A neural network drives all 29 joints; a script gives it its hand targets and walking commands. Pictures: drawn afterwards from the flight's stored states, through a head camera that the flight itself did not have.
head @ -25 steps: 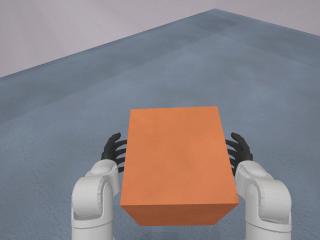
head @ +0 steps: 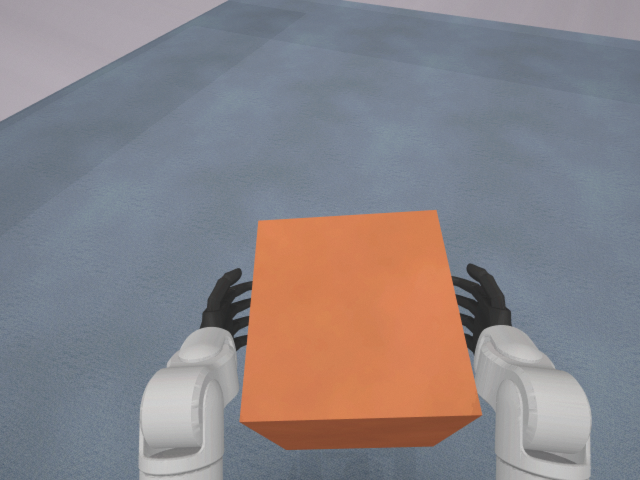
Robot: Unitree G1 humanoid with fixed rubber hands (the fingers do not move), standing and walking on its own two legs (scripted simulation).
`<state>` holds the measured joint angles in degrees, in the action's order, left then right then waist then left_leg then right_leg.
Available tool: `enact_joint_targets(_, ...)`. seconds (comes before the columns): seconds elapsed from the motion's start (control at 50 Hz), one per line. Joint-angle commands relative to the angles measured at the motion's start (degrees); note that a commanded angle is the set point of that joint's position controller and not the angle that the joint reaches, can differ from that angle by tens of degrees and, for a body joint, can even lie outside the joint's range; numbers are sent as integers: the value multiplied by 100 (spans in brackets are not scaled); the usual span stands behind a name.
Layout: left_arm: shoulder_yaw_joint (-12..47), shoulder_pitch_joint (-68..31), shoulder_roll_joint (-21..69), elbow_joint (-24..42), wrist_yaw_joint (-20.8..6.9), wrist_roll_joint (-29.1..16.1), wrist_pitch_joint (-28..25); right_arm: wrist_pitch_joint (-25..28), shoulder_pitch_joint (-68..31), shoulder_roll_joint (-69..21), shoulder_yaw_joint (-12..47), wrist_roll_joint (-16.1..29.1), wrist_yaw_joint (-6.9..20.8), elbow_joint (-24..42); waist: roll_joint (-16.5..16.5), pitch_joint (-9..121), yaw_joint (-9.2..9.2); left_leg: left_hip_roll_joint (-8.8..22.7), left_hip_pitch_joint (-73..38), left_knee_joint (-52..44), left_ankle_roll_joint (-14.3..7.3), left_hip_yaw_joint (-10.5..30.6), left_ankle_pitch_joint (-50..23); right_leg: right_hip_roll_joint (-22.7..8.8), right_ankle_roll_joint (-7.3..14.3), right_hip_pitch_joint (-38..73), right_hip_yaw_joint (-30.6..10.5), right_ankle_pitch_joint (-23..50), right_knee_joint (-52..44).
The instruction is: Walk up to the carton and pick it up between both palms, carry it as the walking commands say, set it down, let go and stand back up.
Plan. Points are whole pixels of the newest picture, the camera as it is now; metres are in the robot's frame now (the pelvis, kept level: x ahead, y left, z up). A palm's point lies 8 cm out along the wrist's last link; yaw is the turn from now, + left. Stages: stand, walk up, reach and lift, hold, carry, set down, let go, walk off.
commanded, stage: carry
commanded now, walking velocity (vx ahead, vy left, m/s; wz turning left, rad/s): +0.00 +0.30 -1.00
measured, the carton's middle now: (353, 343) +0.29 -0.01 +0.03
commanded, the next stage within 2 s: none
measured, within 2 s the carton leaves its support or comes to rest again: neither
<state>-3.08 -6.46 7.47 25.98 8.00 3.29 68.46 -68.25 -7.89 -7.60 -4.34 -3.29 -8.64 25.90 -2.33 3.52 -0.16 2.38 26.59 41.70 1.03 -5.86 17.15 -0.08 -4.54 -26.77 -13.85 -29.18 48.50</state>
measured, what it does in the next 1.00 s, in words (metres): steps to the left, turning right: right foot, then left foot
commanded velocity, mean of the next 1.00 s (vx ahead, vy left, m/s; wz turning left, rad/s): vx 0.00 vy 0.11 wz -0.38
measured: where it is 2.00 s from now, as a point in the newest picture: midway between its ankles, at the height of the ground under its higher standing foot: outside the picture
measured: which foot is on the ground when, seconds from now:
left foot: down 0.00-0.32, up 0.34-0.60, down 0.62-1.00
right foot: up 0.00-0.30, down 0.32-0.64, up 0.66-1.00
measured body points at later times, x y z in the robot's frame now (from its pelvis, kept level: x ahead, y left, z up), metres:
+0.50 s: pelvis +0.01 +0.06 +0.00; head +0.02 +0.02 +0.45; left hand +0.32 +0.04 +0.08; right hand +0.17 -0.21 +0.06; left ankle +0.03 +0.18 -0.64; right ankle -0.05 -0.04 -0.71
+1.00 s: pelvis +0.03 +0.11 +0.00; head +0.04 +0.10 +0.45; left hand +0.34 +0.05 +0.10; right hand +0.15 -0.18 +0.10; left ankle +0.11 +0.17 -0.71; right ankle -0.06 +0.01 -0.70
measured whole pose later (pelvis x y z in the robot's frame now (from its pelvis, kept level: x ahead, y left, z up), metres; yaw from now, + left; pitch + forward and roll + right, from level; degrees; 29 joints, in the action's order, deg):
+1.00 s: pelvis +0.03 +0.11 +0.00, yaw -40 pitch +2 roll +1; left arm -2.7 -7.2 7.4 28.7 8.5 2.9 70.1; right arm -67.5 -5.7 -7.4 -3.6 -2.8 -8.8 28.5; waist -1.8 1.4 0.8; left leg 7.3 23.6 43.7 -1.6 -15.5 21.2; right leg -0.1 -2.5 -24.1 -3.8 -24.2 47.7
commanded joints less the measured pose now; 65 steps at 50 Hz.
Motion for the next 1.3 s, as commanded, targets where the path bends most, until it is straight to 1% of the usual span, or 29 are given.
enact_joint_targets(0.0,3914,-3037,4767,1564,-631,-2122,-91,117,-1497,-5075,3414,1589,620,450,1285,1591,30,2484,-2479,-1930,-982,591,-1115,-262,165,-1599,1565,-346,2695)
enact_joint_targets(0.06,3967,-2836,4810,1341,-681,-2275,-50,152,-1360,-4869,3157,1428,558,411,1067,1052,57,2308,-2148,-1737,-943,-353,-1611,-422,80,-1732,1789,27,3079)
enact_joint_targets(0.2,3592,-2370,4646,865,-659,-2102,129,51,-1589,-4716,3149,1389,467,473,1400,1459,65,2494,-2715,-772,-988,-1169,-3522,-565,243,-806,2254,-283,577)
enact_joint_targets(0.26,3464,-2257,4655,744,-724,-2156,132,17,-1545,-4767,3274,1460,402,395,918,1944,255,2023,-1420,652,-565,-1404,-2109,-325,539,1227,1650,575,-1442)
enact_joint_targets(0.28,3382,-2270,4681,739,-752,-2204,101,12,-1478,-4735,3302,1444,370,298,125,1642,272,1553,-157,1090,-215,-1236,-681,-697,783,1884,150,1486,-2204)
enact_joint_targets(0.3,3236,-2252,4682,575,-747,-2125,57,24,-1729,-4907,3551,1543,444,538,-2055,1454,88,532,1558,2004,260,-1078,2223,-2164,1319,2650,-2647,4432,-2384)
enact_joint_targets(0.32,3138,-1974,4704,471,-712,-2011,2,60,-1983,-4912,3675,1687,494,735,-1965,1245,139,-193,2405,2908,426,-23,3243,-2267,1737,2748,-4058,5849,-2358)
enact_joint_targets(0.36,3089,-2116,4990,684,-755,-1922,-92,141,-2717,-5242,3975,1986,607,1215,-856,973,118,-185,2047,3573,468,744,2383,-1703,1450,2053,-3245,5111,-2356)
enact_joint_targets(0.4,3170,-2540,5049,1032,-755,-1955,-205,161,-2407,-5454,3924,1988,640,883,-812,1406,54,59,1960,3171,425,947,1397,-1595,1172,2583,-2344,4329,-2215)
enact_joint_targets(0.44,3180,-2279,5217,1000,-787,-1964,-273,228,-2432,-5574,4089,2062,637,1117,-1243,1796,98,-7,1545,2419,428,551,1313,-1272,1114,2760,-1406,5175,-1835)
enact_joint_targets(0.48,3127,-1911,5208,994,-767,-1877,-325,223,-2486,-5575,4241,2154,657,1323,-1616,1925,146,-172,1129,1597,465,277,1432,-1177,1184,2631,-1230,6040,-1786)
enact_joint_targets(0.56,3187,-1437,4961,945,-619,-1690,-249,125,-2113,-5176,4036,2106,658,1340,-1613,2228,105,-336,-873,-701,304,116,719,-899,866,1605,-873,5576,-1525)
enact_joint_targets(0.58,3287,-1586,5007,985,-607,-1716,-234,117,-2070,-5220,4015,2092,682,1285,-1174,2436,13,-213,-1883,-1355,324,-137,-110,-712,737,1085,-503,4909,-1318)
enact_joint_targets(0.6,3381,-1575,4997,979,-580,-1719,-190,92,-1790,-5120,3907,2015,704,1124,-377,2698,-42,794,-3068,-1506,114,552,-1130,-339,453,212,-10,3340,-597)
enact_joint_targets(0.62,3531,-1596,4992,1114,-560,-1722,-155,93,-1547,-4931,3769,1962,715,936,1846,2650,94,2654,-4083,-1417,-403,1883,-4100,349,127,-1282,1100,-90,495)
enact_joint_targets(0.64,3821,-2475,4931,1624,-535,-1902,-207,174,-2043,-5018,3740,2113,739,1247,2179,2652,27,2923,-3910,-1443,-866,1958,-4304,163,151,-1390,1421,-1091,1403)
enact_joint_targets(0.7,3942,-2480,5014,1450,-585,-2004,-183,157,-1534,-5050,3536,1815,773,914,1167,2163,12,2431,-2980,-1357,-951,1106,-3693,-239,116,-1122,1541,-511,1997)
enact_joint_targets(0.76,3924,-2401,4844,1232,-544,-1964,-102,99,-1365,-4751,3272,1626,743,649,1435,1812,40,2171,-2644,-1353,-848,506,-3381,-315,54,-1169,1752,-227,1813)
enact_joint_targets(0.9,3743,-2411,4754,1106,-501,-1906,48,14,-1633,-4657,3262,1596,696,729,1658,2049,3,2152,-2273,-1043,-843,255,-3035,-306,238,-103,1998,43,-65)
enact_joint_targets(0.94,3591,-2311,4733,985,-536,-1901,68,-28,-1617,-4663,3334,1563,652,630,1433,2206,127,1934,-1978,-554,-659,1,-2377,-246,280,793,2072,1267,-1666)
enact_joint_targets(0.96,3489,-2116,4709,904,-560,-1875,47,-20,-1684,-4649,3437,1593,619,759,844,2282,140,1637,-1682,-183,-394,-76,-1520,-319,368,1215,1437,1685,-2417)
enact_joint_targets(0.98,3361,-2038,4566,822,-584,-1847,43,-33,-1569,-4605,3484,1566,585,683,-317,2212,76,1243,-924,530,-99,-306,-359,-1096,547,1796,189,3423,-2679)
enact_joint_targets(1.0,3340,-2133,4511,825,-603,-1859,21,-25,-1626,-4639,3565,1586,597,772,-1733,2073,-44,423,461,1085,205,-390,1923,-2066,971,2368,-1546,4798,-2699)
enact_joint_targets(1.02,3360,-2162,4687,787,-615,-1784,-17,-13,-2131,-4729,3778,1698,646,1029,-1700,1753,-8,21,288,1214,310,87,2484,-1963,1293,1754,-1748,4928,-2668)
enact_joint_targets(1.08,3222,-2312,4830,806,-652,-1794,-87,-5,-2508,-5062,3921,1887,647,1043,-1506,1799,-19,64,196,899,350,13,1823,-1538,1127,2155,-532,5676,-2264)
enact_joint_targets(1.16,3302,-2136,4758,895,-553,-1743,-77,-18,-2170,-4965,3797,1954,671,1013,-1000,2347,-54,64,-1103,-515,265,-177,722,-1235,981,1842,-23,5483,-1700)
enact_joint_targets(1.2,3322,-2226,4829,835,-526,-1713,-48,-33,-2360,-4974,3766,1998,698,984,-233,2380,-90,655,-2184,-1127,100,242,-850,-802,610,1006,498,4326,-1189)
enact_joint_targets(1.24,3421,-2465,4743,993,-493,-1756,-23,-15,-2376,-4738,3665,1955,694,997,923,2158,7,1888,-2463,-1263,-512,1033,-3054,-117,367,265,1145,1519,-744)
enact_joint_targets(1.28,3577,-2812,4748,1120,-465,-1850,16,-62,-2256,-4687,3475,1884,701,795,1333,2087,-1,2065,-2233,-1460,-744,1015,-2669,-129,425,243,1371,309,-598)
